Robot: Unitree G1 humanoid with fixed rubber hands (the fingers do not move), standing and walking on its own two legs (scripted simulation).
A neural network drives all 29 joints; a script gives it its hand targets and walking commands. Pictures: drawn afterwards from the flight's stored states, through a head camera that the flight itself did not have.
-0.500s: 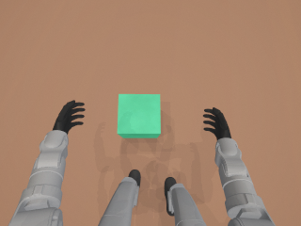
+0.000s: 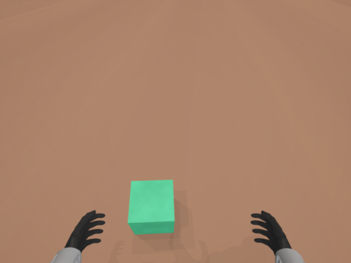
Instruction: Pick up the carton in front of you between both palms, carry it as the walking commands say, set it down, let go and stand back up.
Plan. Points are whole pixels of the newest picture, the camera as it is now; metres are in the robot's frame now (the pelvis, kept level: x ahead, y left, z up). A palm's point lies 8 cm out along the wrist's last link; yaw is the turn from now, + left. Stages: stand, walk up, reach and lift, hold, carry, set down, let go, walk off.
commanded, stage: let go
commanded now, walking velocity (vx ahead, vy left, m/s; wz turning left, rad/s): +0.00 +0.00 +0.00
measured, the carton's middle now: (153, 208) +0.42 +0.11 -0.65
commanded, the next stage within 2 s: stand in 0.36 s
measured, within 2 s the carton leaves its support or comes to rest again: neither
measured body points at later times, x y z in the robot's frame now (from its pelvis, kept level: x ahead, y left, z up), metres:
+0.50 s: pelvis +0.01 +0.01 -0.01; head +0.01 +0.03 +0.44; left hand +0.17 +0.29 -0.09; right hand +0.16 -0.26 -0.09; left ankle -0.01 +0.13 -0.74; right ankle -0.04 -0.10 -0.74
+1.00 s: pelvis +0.02 +0.03 +0.00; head +0.03 +0.05 +0.45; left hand +0.17 +0.31 -0.11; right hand +0.14 -0.27 -0.10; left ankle -0.01 +0.13 -0.74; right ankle -0.04 -0.10 -0.74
